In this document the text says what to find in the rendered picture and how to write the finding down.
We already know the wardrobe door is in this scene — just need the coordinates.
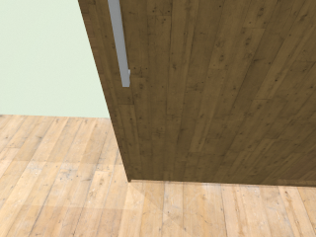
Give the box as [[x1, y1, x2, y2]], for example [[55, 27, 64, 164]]
[[279, 146, 316, 181], [86, 0, 316, 186]]

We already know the handle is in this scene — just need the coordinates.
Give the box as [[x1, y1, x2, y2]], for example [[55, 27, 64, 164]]
[[108, 0, 130, 87]]

